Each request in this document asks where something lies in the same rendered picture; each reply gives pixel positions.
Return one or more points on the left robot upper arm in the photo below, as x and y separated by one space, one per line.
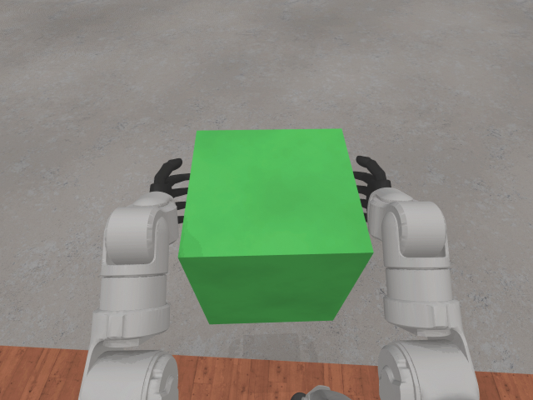
132 375

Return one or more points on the robot right shin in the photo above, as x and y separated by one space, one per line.
318 388

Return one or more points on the carton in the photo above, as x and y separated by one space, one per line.
273 229

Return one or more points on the right robot forearm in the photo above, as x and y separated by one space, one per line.
416 256

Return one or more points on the left robot forearm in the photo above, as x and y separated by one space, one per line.
135 254

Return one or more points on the right robot upper arm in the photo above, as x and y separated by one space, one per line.
425 370

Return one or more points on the left robot hand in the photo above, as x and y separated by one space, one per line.
163 183

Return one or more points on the right robot hand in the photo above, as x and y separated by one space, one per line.
375 181

